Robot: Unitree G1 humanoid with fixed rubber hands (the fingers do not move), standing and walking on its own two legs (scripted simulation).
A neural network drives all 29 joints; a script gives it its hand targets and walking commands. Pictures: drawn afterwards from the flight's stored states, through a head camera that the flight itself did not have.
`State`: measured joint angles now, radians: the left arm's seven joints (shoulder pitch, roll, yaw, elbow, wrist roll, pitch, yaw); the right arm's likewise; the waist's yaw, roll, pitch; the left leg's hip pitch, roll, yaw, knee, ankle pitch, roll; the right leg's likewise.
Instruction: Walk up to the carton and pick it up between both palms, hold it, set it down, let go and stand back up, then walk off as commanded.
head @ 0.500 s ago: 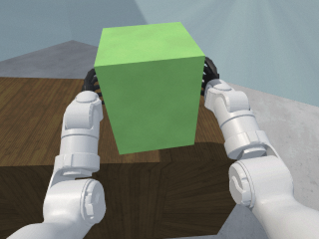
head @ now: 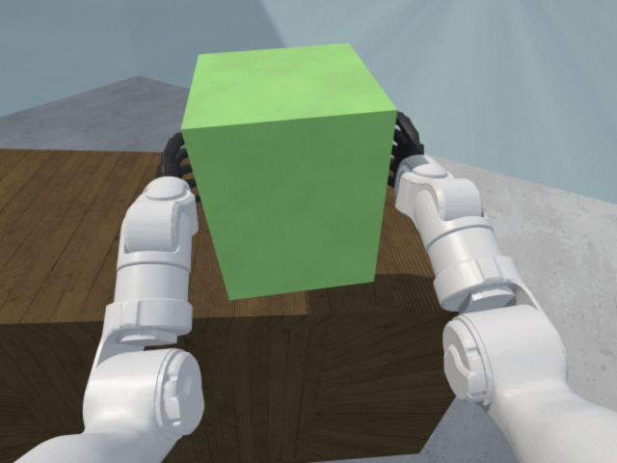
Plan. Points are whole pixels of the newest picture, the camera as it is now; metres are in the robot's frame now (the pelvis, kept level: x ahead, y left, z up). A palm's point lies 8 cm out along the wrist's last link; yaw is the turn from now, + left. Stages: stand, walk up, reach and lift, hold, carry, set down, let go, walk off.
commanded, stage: hold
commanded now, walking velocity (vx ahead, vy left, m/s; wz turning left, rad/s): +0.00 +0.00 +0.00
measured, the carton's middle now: (289, 171) +0.44 +0.01 +0.22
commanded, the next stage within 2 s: none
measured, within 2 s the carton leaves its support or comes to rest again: neither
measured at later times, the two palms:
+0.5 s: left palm (172, 190) +0.39 +0.15 +0.22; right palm (407, 170) +0.39 -0.14 +0.25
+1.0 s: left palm (173, 190) +0.39 +0.15 +0.22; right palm (410, 171) +0.39 -0.14 +0.25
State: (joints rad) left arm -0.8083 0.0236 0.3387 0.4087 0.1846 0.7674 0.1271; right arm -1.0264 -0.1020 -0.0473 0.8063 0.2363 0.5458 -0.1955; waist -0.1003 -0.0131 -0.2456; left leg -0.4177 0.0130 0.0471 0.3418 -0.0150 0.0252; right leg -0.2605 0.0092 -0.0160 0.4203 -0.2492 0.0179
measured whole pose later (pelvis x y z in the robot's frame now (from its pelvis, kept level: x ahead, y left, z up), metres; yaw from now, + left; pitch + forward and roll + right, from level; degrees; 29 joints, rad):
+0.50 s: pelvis +0.00 +0.00 +0.00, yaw +0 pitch +5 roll -1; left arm -0.80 0.02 0.34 0.38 0.18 0.78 0.12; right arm -1.01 -0.10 -0.03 0.77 0.25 0.56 -0.21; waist -0.10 -0.01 -0.25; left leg -0.42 0.01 0.05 0.34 -0.02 0.02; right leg -0.26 0.01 -0.02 0.42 -0.25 0.02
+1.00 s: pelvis +0.00 +0.00 +0.00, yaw +0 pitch +5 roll -1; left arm -0.79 0.02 0.33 0.36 0.18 0.79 0.12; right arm -1.00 -0.10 -0.03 0.75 0.25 0.57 -0.21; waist -0.11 -0.01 -0.25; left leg -0.41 0.01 0.05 0.34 -0.02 0.02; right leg -0.25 0.01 -0.02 0.42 -0.25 0.02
